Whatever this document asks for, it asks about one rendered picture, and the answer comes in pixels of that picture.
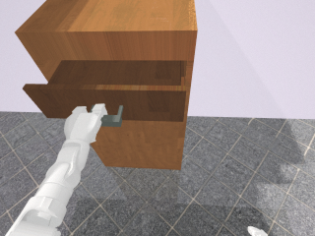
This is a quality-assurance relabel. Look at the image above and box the robot left upper arm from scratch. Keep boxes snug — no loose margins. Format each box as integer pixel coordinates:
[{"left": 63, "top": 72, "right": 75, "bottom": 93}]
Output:
[{"left": 11, "top": 220, "right": 61, "bottom": 236}]

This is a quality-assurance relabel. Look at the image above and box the right robot hand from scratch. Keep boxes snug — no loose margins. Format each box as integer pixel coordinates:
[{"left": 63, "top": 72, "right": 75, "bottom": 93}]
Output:
[{"left": 247, "top": 226, "right": 268, "bottom": 236}]

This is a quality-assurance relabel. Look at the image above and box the cabinet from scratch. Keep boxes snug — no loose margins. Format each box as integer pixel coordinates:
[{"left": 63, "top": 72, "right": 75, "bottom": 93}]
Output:
[{"left": 15, "top": 0, "right": 198, "bottom": 170}]

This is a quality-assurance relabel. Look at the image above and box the left robot hand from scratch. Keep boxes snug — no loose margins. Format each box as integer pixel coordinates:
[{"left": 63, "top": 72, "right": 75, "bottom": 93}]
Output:
[{"left": 64, "top": 103, "right": 108, "bottom": 145}]

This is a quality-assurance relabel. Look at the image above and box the left robot forearm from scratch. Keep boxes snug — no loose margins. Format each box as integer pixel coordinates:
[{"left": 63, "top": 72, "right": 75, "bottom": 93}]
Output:
[{"left": 5, "top": 139, "right": 90, "bottom": 236}]

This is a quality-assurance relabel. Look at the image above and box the drawer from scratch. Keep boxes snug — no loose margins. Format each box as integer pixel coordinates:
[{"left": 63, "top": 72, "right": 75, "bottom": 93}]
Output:
[{"left": 23, "top": 60, "right": 187, "bottom": 122}]

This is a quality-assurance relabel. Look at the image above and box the handle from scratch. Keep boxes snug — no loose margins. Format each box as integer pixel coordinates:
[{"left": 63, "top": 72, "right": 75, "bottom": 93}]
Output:
[{"left": 90, "top": 104, "right": 124, "bottom": 127}]

